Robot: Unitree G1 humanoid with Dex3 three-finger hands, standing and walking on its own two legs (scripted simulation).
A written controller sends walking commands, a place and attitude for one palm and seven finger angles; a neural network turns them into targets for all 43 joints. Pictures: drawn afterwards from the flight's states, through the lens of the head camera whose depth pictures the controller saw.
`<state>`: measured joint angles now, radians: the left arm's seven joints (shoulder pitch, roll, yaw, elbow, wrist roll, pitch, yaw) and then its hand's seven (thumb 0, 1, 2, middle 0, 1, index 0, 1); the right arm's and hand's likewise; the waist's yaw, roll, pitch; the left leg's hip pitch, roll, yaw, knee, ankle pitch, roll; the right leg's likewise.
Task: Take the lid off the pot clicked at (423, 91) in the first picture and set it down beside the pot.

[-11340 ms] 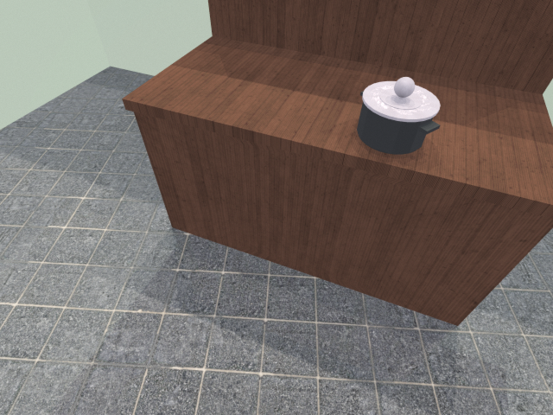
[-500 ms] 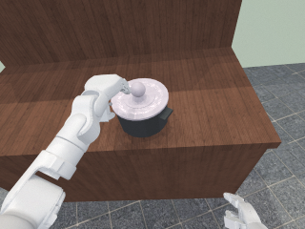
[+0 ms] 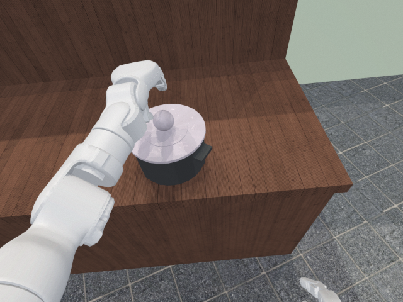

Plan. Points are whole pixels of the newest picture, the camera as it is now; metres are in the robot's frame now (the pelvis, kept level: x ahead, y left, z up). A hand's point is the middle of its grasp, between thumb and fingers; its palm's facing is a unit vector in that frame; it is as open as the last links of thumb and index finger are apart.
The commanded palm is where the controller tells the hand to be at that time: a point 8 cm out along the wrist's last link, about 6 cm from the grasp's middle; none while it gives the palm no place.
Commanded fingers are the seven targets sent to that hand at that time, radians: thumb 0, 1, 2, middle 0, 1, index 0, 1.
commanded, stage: move the open hand above the knob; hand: left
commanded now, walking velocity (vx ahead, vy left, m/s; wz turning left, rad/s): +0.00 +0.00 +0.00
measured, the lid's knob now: (163, 120) +0.51 +0.09 +0.07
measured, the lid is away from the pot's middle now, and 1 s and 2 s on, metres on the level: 0.00 0.00 0.00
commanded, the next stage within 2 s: lower the open fingers around the knob in 0.96 s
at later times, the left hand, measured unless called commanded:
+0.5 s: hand (150, 102) +0.48 +0.10 +0.15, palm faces -0.25 -0.08 -0.96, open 10.3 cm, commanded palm +0.47 +0.11 +0.21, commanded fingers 0.00 -0.34 1.46 -0.82 -0.08 -0.82 -0.08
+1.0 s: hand (155, 101) +0.49 +0.10 +0.14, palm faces -0.25 -0.09 -0.96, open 10.3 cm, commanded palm +0.48 +0.10 +0.21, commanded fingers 0.00 -0.34 1.46 -0.82 -0.08 -0.82 -0.08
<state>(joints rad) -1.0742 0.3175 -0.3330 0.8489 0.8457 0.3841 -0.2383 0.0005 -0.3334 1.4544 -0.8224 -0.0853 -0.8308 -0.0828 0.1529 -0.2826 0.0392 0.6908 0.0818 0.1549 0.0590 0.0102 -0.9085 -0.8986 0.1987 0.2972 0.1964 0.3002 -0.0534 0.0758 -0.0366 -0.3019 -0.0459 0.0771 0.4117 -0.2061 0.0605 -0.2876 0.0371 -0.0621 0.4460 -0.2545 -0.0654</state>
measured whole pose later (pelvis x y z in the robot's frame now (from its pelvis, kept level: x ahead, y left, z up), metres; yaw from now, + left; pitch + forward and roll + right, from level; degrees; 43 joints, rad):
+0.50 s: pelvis +0.01 +0.02 +0.00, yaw +0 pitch +7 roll +0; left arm -1.11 0.27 -0.36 0.90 0.84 0.36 -0.24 0.00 -0.33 1.45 -0.82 -0.09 -0.83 -0.08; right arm 0.22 -0.28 0.01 0.71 0.06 0.12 0.04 0.01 -0.91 -0.90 0.20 0.30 0.20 0.30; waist -0.06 0.09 -0.05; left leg -0.31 -0.07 0.08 0.41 -0.22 0.09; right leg -0.29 0.02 -0.05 0.43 -0.25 -0.04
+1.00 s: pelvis +0.01 +0.04 +0.00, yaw +0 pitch +8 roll +0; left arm -1.19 0.17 -0.36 1.02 0.85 0.42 -0.19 0.00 -0.33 1.45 -0.82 -0.09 -0.83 -0.08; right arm 0.23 -0.27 0.01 0.73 0.05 0.13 0.06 0.01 -0.91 -0.90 0.20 0.30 0.20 0.30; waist -0.08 0.10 -0.07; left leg -0.33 -0.09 0.08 0.39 -0.21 0.11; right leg -0.32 0.00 -0.05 0.43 -0.26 -0.01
